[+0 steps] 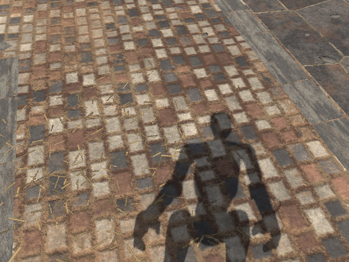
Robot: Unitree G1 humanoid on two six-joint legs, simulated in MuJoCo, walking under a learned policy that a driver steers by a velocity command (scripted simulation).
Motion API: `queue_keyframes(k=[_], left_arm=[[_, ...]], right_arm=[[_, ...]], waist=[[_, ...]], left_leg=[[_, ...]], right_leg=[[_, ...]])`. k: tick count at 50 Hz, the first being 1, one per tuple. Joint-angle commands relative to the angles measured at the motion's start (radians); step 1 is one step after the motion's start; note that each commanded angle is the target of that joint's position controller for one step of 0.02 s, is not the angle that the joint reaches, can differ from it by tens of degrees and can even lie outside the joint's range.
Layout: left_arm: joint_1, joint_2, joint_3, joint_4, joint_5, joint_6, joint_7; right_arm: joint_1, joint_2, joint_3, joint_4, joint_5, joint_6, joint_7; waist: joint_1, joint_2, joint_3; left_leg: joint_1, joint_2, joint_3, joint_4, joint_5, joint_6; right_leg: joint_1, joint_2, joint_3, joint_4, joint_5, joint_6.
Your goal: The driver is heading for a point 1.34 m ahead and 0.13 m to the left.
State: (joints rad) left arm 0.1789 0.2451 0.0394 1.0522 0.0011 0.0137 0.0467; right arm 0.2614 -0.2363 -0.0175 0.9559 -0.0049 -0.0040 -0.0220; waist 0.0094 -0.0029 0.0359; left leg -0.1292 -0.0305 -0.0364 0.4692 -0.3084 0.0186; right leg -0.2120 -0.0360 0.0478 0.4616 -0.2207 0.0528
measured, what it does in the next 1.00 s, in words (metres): walks ahead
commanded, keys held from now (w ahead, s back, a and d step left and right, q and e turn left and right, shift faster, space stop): no key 0.38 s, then w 0.62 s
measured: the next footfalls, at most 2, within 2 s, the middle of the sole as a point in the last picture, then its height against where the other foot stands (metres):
left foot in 1.10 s outside the picture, level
right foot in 1.66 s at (219, 205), level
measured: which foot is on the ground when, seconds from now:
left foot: down 0.00-0.62, up 0.64-1.00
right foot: down 0.00-1.00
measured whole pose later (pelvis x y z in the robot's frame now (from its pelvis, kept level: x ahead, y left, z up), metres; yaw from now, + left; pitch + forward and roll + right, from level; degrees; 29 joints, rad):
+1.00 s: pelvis +0.18 -0.04 +0.00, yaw +0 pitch +2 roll +0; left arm 0.50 0.19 0.01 1.09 0.00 -0.08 0.02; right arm 0.00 -0.24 -0.04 0.87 0.03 -0.08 0.03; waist 0.09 0.03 0.02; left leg -0.64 0.07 0.03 0.62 0.01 0.03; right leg 0.15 0.04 -0.03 0.13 -0.31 -0.04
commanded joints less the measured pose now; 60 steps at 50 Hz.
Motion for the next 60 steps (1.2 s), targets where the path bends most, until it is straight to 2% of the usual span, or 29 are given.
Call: queue_keyframes(k=[1, 19, 21, 23, 25, 27, 29, 30, 31, 32, 33, 34, 35, 37, 38, 39, 41, 44, 49, 51, 52, 53, 54, 55, 56, 57, 58, 59, 60], left_arm=[[0.015, 0.112, 0.019, -0.013, 0.000, -0.005, 0.004], [0.055, 0.078, 0.006, 0.046, -0.001, -0.002, 0.007], [0.073, 0.061, 0.002, 0.058, -0.005, 0.000, 0.009], [0.046, 0.062, 0.004, 0.040, -0.009, -0.010, 0.008], [0.003, 0.031, -0.005, 0.005, -0.012, -0.044, -0.009], [0.004, 0.036, -0.003, -0.011, -0.028, -0.076, -0.030], [0.084, 0.033, 0.001, 0.009, -0.035, -0.100, -0.044], [0.175, 0.039, 0.011, 0.054, -0.031, -0.104, -0.045], [0.265, 0.058, 0.024, 0.088, -0.022, -0.102, -0.047], [0.398, 0.137, 0.045, 0.104, -0.021, -0.103, -0.042], [0.478, 0.213, 0.052, 0.109, -0.013, -0.115, -0.057], [0.375, 0.150, 0.029, 0.084, -0.006, -0.130, -0.059], [0.290, 0.104, 0.017, 0.050, -0.009, -0.138, -0.061], [0.222, 0.079, 0.004, 0.017, -0.009, -0.136, -0.069], [0.240, 0.048, -0.006, 0.019, -0.005, -0.128, -0.068], [0.275, 0.042, -0.010, 0.025, 0.000, -0.123, -0.063], [0.321, 0.065, -0.010, 0.030, 0.002, -0.113, -0.050], [0.318, 0.097, -0.008, 0.012, 0.006, -0.102, -0.033], [0.372, 0.116, 0.004, 0.020, -0.012, -0.099, -0.024], [0.360, 0.125, 0.012, 0.017, -0.016, -0.094, -0.022], [0.343, 0.135, 0.018, 0.011, -0.014, -0.090, -0.022], [0.329, 0.150, 0.024, 0.004, -0.009, -0.085, -0.022], [0.310, 0.155, 0.027, -0.004, -0.002, -0.075, -0.022], [0.293, 0.146, 0.022, -0.017, 0.003, -0.069, -0.024], [0.328, 0.087, 0.004, -0.043, 0.014, -0.071, -0.030], [0.437, -0.054, -0.034, -0.035, 0.002, -0.097, -0.042], [0.334, 0.057, -0.007, -0.051, -0.028, -0.126, -0.047], [0.236, 0.109, 0.008, -0.087, -0.053, -0.143, -0.048], [0.185, 0.113, 0.011, -0.098, -0.048, -0.151, -0.039]], right_arm=[[0.036, -0.107, -0.018, -0.015, 0.000, -0.010, -0.005], [0.088, -0.076, -0.003, 0.066, 0.003, -0.011, -0.010], [0.111, -0.084, -0.008, 0.080, 0.009, -0.006, -0.016], [0.119, -0.142, -0.026, 0.067, 0.021, -0.004, -0.022], [0.149, -0.199, -0.050, 0.065, 0.032, -0.020, -0.021], [0.111, -0.172, -0.049, 0.048, 0.029, -0.038, -0.017], [0.039, -0.157, -0.047, 0.023, 0.046, -0.041, -0.011], [0.018, -0.154, -0.047, 0.012, 0.049, -0.039, -0.007], [0.006, -0.135, -0.040, 0.001, 0.042, -0.042, -0.005], [-0.007, -0.068, -0.020, -0.018, 0.027, -0.053, -0.001], [-0.008, -0.047, -0.019, -0.054, 0.035, -0.070, -0.005], [-0.003, -0.084, -0.028, -0.050, 0.053, -0.083, 0.000], [-0.005, -0.090, -0.029, -0.045, 0.060, -0.094, 0.011], [-0.030, -0.114, -0.045, -0.038, 0.040, -0.106, 0.016], [-0.046, -0.120, -0.052, -0.039, 0.034, -0.105, 0.023], [-0.053, -0.102, -0.052, -0.039, 0.032, -0.101, 0.030], [-0.104, -0.068, -0.046, -0.058, 0.028, -0.091, 0.037], [-0.256, -0.037, -0.030, -0.120, 0.028, -0.089, 0.039], [-0.397, -0.048, -0.020, -0.177, 0.038, -0.094, 0.059], [-0.406, -0.067, -0.024, -0.192, 0.038, -0.100, 0.069], [-0.377, -0.087, -0.033, -0.189, 0.037, -0.103, 0.072], [-0.319, -0.114, -0.046, -0.177, 0.037, -0.104, 0.070], [-0.190, -0.149, -0.067, -0.142, 0.038, -0.102, 0.065], [-0.016, -0.190, -0.090, -0.088, 0.041, -0.096, 0.056], [0.149, -0.258, -0.108, -0.052, 0.020, -0.089, 0.045], [0.187, -0.275, -0.104, -0.033, 0.011, -0.090, 0.056], [0.121, -0.183, -0.079, -0.035, 0.020, -0.096, 0.058], [0.019, -0.147, -0.067, -0.051, 0.023, -0.102, 0.057], [-0.064, -0.128, -0.060, -0.067, 0.017, -0.110, 0.060]], waist=[[0.002, 0.008, -0.003], [-0.002, 0.005, 0.019], [-0.008, 0.029, 0.013], [-0.027, 0.103, 0.083], [-0.050, 0.199, 0.144], [-0.027, 0.186, 0.181], [0.035, 0.140, 0.153], [0.067, 0.105, 0.113], [0.093, 0.038, 0.071], [0.132, -0.188, 0.006], [0.132, -0.327, -0.023], [0.073, -0.177, 0.048], [0.044, -0.114, 0.101], [0.021, -0.078, 0.107], [0.024, -0.086, 0.090], [0.029, -0.100, 0.073], [0.038, -0.084, 0.065], [0.058, -0.067, 0.097], [0.070, -0.083, 0.139], [0.043, -0.083, 0.125], [0.015, -0.092, 0.092], [-0.023, -0.115, 0.035], [-0.092, -0.131, -0.051], [-0.173, -0.122, -0.153], [-0.188, 0.021, -0.294], [-0.116, 0.274, -0.443], [-0.133, 0.187, -0.320], [-0.103, 0.140, -0.162], [-0.066, 0.036, -0.102]], left_leg=[[-0.094, 0.048, -0.037, -0.101, 0.207, 0.006], [-0.110, 0.040, -0.019, -0.111, 0.145, 0.002], [-0.116, 0.032, -0.027, -0.140, -0.135, 0.021], [-0.158, 0.110, -0.150, -0.215, -0.467, 0.089], [-0.173, 0.288, -0.385, -0.323, -0.565, 0.193], [-0.137, 0.340, -0.428, -0.327, -0.452, 0.220], [-0.169, 0.273, -0.295, -0.259, -0.319, 0.160], [-0.237, 0.206, -0.210, -0.189, -0.243, 0.132], [-0.300, 0.140, -0.127, -0.048, -0.123, 0.102], [-0.433, 0.025, 0.028, 0.297, -0.073, 0.034], [-0.593, -0.046, 0.011, 0.547, -0.255, 0.019], [-0.659, 0.029, -0.069, 0.705, -0.218, 0.038], [-0.688, 0.077, -0.077, 0.735, -0.105, 0.061], [-0.678, 0.132, -0.040, 0.659, 0.054, 0.068], [-0.642, 0.145, -0.019, 0.621, 0.097, 0.061], [-0.625, 0.145, 0.004, 0.597, 0.126, 0.050], [-0.642, 0.142, 0.035, 0.535, 0.167, 0.019], [-0.612, 0.121, 0.062, 0.321, 0.258, -0.011], [-0.524, 0.084, 0.079, 0.112, 0.348, 0.011], [-0.499, 0.076, 0.070, 0.069, 0.323, 0.040], [-0.444, 0.059, 0.076, 0.060, 0.299, 0.057], [-0.353, 0.029, 0.093, 0.071, 0.269, 0.074], [-0.193, -0.005, 0.114, 0.078, 0.249, 0.098], [0.052, 0.006, 0.097, 0.074, 0.260, 0.129], [0.394, 0.220, -0.192, 0.074, 0.139, 0.211], [0.588, 0.428, -0.693, -0.107, -0.086, 0.353], [0.492, 0.381, -0.703, -0.192, -0.139, 0.299], [0.328, 0.356, -0.534, -0.212, -0.050, 0.256], [0.170, 0.323, -0.413, -0.238, 0.086, 0.233]], right_leg=[[0.067, -0.002, -0.005, -0.040, 0.169, -0.023], [0.044, 0.009, -0.010, -0.045, 0.132, -0.028], [0.026, 0.053, -0.057, -0.005, -0.085, -0.033], [-0.103, 0.094, -0.106, 0.120, -0.290, -0.046], [-0.209, 0.046, -0.087, 0.314, -0.215, -0.065], [-0.287, -0.011, -0.045, 0.345, -0.262, -0.102], [-0.115, -0.005, -0.075, 0.105, -0.202, -0.133], [0.069, 0.047, -0.118, 0.006, -0.073, -0.120], [0.205, 0.035, -0.062, -0.025, -0.035, -0.111], [0.344, -0.159, 0.250, -0.171, -0.168, -0.176], [0.391, -0.341, 0.653, -0.315, -0.299, -0.305], [0.322, -0.370, 0.658, -0.318, -0.358, -0.321], [0.276, -0.325, 0.528, -0.319, -0.334, -0.286], [0.258, -0.240, 0.321, -0.332, -0.112, -0.224], [0.254, -0.198, 0.230, -0.331, 0.016, -0.201], [0.260, -0.176, 0.175, -0.326, 0.125, -0.198], [0.268, -0.166, 0.118, -0.327, 0.276, -0.215], [0.202, -0.152, 0.063, -0.360, 0.302, -0.221], [0.217, -0.184, 0.023, -0.384, 0.309, -0.225], [0.287, -0.210, 0.009, -0.341, 0.408, -0.213], [0.317, -0.218, -0.001, -0.291, 0.544, -0.202], [0.342, -0.221, -0.009, -0.212, 0.732, -0.191], [0.335, -0.203, -0.030, -0.060, 0.894, -0.175], [0.230, -0.161, -0.053, 0.153, 0.884, -0.145], [-0.071, -0.075, -0.082, 0.491, 0.522, -0.113], [-0.344, 0.111, 0.010, 0.801, -0.317, -0.073], [-0.446, 0.061, 0.105, 0.913, -0.328, -0.099], [-0.493, 0.011, 0.070, 0.912, -0.240, -0.115], [-0.443, -0.043, 0.053, 0.858, -0.142, -0.119]])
